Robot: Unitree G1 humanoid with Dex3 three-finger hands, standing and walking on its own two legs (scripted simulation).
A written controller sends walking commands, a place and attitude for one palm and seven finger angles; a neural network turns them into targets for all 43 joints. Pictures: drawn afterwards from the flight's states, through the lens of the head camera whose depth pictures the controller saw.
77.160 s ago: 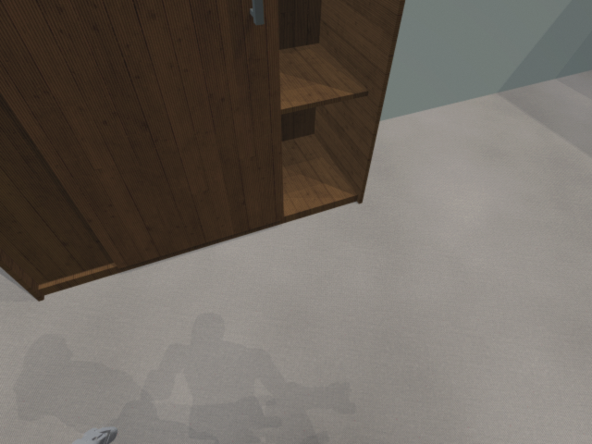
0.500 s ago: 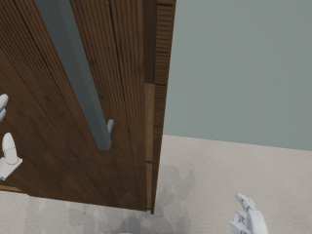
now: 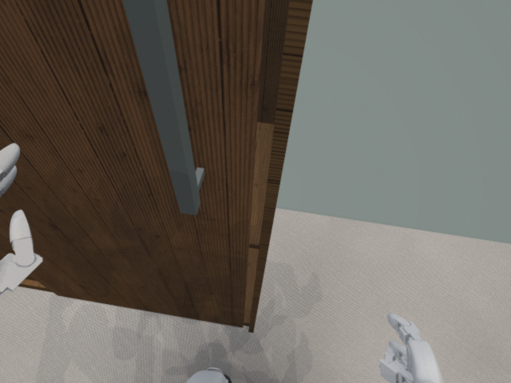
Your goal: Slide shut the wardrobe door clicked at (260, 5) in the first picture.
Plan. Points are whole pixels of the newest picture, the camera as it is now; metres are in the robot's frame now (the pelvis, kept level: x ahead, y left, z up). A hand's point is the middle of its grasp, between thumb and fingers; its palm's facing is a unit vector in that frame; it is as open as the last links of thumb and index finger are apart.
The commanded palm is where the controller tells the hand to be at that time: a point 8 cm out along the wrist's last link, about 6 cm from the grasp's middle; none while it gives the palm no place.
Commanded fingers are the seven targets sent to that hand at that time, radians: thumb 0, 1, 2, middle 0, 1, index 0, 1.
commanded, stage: step back with the hand held close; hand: left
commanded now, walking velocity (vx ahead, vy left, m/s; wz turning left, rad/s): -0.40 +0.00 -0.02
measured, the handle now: (178, 103) +0.33 +0.12 +0.28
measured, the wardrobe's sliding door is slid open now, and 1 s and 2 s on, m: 0.02 0.02 0.02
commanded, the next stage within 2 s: stop stepping back and stand still in 0.40 s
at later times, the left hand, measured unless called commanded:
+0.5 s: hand out of the picture +0.13 +0.25 +0.18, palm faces +0.28 -0.85 -0.44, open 7.4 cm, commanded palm +0.07 +0.30 +0.19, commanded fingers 0.00 0.90 0.90 -0.20 -0.30 -0.20 -0.30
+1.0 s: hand out of the picture +0.06 +0.28 +0.18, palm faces +0.25 -0.83 -0.49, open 7.4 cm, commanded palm +0.02 +0.33 +0.19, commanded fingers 0.00 0.90 0.90 -0.20 -0.30 -0.20 -0.30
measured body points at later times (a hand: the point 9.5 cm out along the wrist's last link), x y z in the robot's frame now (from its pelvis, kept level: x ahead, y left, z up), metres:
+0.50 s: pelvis -0.10 +0.02 +0.00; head -0.09 +0.04 +0.45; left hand +0.11 +0.30 +0.20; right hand +0.05 -0.23 -0.07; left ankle +0.08 +0.10 -0.73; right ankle -0.19 -0.11 -0.73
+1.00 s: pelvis -0.15 +0.04 +0.01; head -0.16 +0.07 +0.46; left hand +0.04 +0.32 +0.20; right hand -0.02 -0.18 -0.06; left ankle -0.07 +0.12 -0.73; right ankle -0.18 -0.04 -0.73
